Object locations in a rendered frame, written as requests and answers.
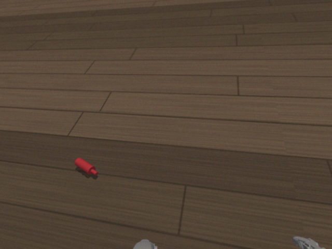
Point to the right robot hand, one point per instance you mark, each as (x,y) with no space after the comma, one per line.
(306,243)

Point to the bottle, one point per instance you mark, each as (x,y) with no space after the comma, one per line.
(87,167)

